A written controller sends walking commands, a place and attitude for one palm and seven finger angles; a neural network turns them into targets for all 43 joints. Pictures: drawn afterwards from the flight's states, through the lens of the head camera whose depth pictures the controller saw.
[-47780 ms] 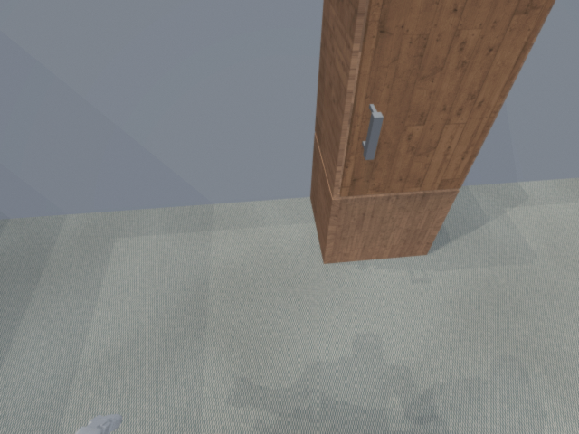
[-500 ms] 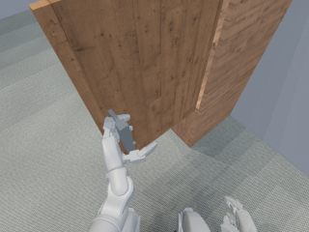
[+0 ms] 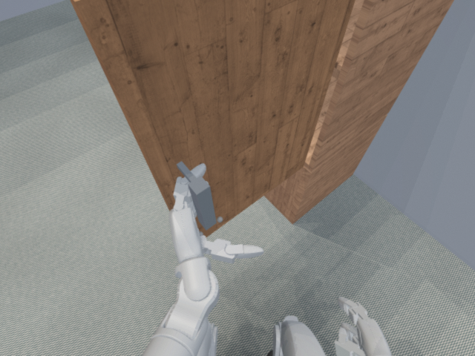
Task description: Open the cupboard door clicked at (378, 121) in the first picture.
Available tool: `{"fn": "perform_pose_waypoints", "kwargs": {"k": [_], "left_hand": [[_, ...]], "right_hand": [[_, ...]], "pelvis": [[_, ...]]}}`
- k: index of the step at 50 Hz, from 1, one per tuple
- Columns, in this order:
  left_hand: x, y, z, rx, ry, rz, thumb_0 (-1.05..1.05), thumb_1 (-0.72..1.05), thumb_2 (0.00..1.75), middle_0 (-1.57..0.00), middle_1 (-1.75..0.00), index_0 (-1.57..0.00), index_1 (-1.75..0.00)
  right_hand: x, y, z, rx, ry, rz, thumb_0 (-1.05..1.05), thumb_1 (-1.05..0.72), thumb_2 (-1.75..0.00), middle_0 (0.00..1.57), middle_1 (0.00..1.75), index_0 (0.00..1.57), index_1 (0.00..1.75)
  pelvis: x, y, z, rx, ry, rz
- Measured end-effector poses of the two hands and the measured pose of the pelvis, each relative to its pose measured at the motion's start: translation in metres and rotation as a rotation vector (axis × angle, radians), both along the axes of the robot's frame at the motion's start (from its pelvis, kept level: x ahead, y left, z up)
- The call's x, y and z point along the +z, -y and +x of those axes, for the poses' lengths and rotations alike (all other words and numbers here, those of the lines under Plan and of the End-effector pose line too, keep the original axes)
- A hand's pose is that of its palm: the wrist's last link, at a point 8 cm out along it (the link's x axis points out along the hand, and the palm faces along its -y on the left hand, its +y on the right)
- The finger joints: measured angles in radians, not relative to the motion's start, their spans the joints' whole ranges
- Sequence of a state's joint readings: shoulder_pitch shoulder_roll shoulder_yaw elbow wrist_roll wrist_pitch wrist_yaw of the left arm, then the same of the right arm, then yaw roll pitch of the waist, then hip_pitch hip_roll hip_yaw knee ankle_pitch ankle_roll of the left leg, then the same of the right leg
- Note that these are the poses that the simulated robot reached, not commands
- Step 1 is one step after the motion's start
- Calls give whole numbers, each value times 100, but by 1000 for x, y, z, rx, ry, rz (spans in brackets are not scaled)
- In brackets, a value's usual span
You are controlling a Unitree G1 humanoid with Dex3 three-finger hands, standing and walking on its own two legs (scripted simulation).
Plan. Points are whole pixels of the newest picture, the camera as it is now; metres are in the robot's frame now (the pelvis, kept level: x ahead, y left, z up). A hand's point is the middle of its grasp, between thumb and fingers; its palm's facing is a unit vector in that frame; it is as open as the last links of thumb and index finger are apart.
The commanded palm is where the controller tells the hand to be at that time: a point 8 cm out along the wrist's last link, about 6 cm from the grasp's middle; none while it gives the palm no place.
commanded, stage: slide the hand sideways off the handle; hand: left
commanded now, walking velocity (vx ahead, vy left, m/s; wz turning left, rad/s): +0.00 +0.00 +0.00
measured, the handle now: (196, 196) +0.38 +0.09 +0.03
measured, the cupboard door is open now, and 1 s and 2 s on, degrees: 89 92 92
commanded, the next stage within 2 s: draw the hand back to the body in 1.18 s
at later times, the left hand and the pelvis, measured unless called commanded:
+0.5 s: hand (208, 245) +0.29 +0.06 +0.02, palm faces -0.16 -0.99 -0.03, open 16.2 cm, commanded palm +0.27 +0.13 +0.03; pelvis +0.00 +0.01 -0.01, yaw +0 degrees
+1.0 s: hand (173, 273) +0.25 +0.11 +0.02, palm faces -0.09 -1.00 -0.03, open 16.2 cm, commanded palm +0.22 +0.18 +0.03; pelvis +0.01 +0.00 -0.01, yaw +0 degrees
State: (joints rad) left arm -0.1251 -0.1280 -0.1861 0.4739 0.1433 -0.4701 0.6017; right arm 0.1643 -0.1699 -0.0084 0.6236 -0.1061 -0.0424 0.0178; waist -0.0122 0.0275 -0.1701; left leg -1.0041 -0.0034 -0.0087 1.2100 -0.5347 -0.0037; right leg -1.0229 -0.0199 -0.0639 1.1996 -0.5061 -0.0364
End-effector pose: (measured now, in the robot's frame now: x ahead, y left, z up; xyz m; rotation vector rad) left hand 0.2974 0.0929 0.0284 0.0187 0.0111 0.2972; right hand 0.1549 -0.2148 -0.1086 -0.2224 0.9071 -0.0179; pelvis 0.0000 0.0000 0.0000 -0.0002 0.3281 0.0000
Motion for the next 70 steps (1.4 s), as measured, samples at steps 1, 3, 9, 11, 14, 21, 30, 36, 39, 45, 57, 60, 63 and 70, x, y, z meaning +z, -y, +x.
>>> {"fn": "perform_pose_waypoints", "kwargs": {"k": [1,3,9,11,14,21,30,36,39,45,57,60,63,70], "left_hand": [[0,-1,-1,-16,3,10,-2,-49,30,-35,-56,-32,-60],[-1,-6,-3,-126,18,50,-2,-49,30,-34,-51,-29,-55],[-1,-18,-8,-504,14,118,-2,-50,30,-24,-39,-19,-41],[-2,-18,-7,-526,-18,42,-2,-50,30,-22,-36,-17,-38],[-3,-16,-7,-494,-41,-53,-2,-50,30,-19,-34,-18,-35],[-5,-17,-12,-451,13,-36,-2,-50,30,-17,-31,-19,-33],[-8,-39,-27,-448,-28,4,-2,-50,30,-19,-32,-19,-32],[-3,-47,-37,-420,-44,-15,-2,-50,30,-18,-31,-20,-32],[-3,-51,-43,-411,-42,-15,-2,-50,30,-18,-31,-19,-32],[-4,-64,-57,-396,-57,-3,-2,-49,30,-17,-31,-18,-32],[-2,-91,-81,-375,-67,7,-2,-49,30,-16,-30,-16,-31],[-3,-94,-86,-386,-69,5,-2,-50,30,-15,-30,-16,-30],[-5,-95,-87,-401,-68,-5,-2,-50,30,-15,-30,-16,-30],[10,-102,-84,-416,-34,13,-2,-50,30,-16,-30,-16,-30]], "right_hand": [[0,-1,0,4,1,1,1,-91,-90,20,30,20,30],[0,-1,0,6,3,2,1,-91,-90,20,30,20,30],[0,5,-4,-29,23,-5,1,-91,-90,20,30,20,30],[2,6,-6,-48,29,-6,1,-91,-90,20,30,20,30],[8,6,-7,-60,37,-13,1,-91,-90,20,30,20,30],[11,6,-3,-40,50,-23,1,-91,-90,20,30,20,30],[6,-2,14,-34,57,6,1,-91,-90,20,30,20,30],[10,-7,27,-23,87,20,1,-91,-90,20,30,20,30],[12,-6,33,-17,103,17,1,-91,-90,20,30,20,30],[15,0,43,-10,134,2,1,-91,-90,20,30,20,30],[14,11,48,-23,172,-28,1,-91,-90,20,30,20,30],[13,12,46,-29,179,-33,1,-91,-90,20,30,20,30],[12,11,44,-32,187,-39,1,-91,-90,20,30,20,30],[14,7,35,-53,191,-40,1,-91,-90,20,30,20,30]], "pelvis": [[0,0,-1,1,0,1],[-2,0,-1,6,0,2],[-5,-5,-5,17,25,-8],[-3,-8,-6,13,33,-10],[0,-11,-6,6,32,-6],[-6,-12,-3,-7,6,1],[-10,-12,2,-6,5,-6],[-7,-10,8,-2,-1,-4],[-8,-8,11,-1,-4,-3],[-11,-4,14,5,-6,-7],[-18,1,15,10,-14,-15],[-20,0,13,11,-14,-19],[-22,-1,11,11,-14,-22],[-23,-5,7,7,0,-28]]}}
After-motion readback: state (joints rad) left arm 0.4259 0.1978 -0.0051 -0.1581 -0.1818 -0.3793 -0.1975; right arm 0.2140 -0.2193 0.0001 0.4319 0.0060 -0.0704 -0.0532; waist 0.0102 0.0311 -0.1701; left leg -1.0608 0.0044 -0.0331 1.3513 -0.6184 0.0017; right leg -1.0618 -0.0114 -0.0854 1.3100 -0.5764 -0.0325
